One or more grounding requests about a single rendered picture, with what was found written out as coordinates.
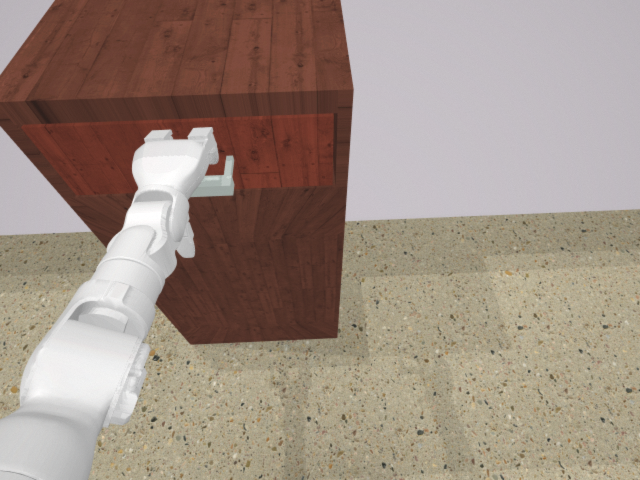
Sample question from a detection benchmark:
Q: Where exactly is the drawer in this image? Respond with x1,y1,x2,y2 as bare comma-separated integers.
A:
21,113,334,195

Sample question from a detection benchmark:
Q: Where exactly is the left robot hand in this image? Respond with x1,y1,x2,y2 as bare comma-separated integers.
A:
132,127,219,258

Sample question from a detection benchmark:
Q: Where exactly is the cabinet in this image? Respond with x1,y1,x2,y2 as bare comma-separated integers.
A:
0,0,354,345

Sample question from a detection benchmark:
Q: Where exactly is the robot left forearm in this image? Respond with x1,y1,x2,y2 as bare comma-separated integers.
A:
20,184,189,407

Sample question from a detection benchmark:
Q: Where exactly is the robot left upper arm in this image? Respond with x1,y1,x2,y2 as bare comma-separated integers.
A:
0,319,151,480

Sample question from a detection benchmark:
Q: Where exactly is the handle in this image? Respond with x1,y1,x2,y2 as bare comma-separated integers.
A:
138,156,234,197

